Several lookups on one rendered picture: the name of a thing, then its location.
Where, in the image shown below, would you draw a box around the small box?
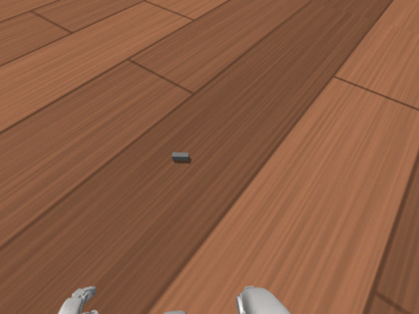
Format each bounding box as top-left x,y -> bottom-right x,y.
172,152 -> 189,161

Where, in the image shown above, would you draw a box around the left robot hand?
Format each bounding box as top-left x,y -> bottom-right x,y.
58,286 -> 98,314

